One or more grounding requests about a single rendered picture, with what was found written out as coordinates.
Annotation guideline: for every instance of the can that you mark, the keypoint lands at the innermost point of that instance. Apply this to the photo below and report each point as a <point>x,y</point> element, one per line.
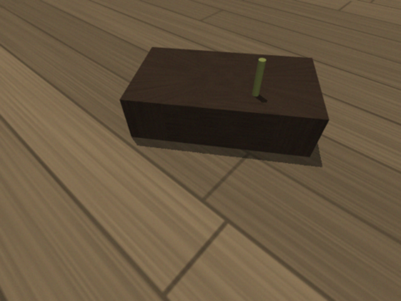
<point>259,76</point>

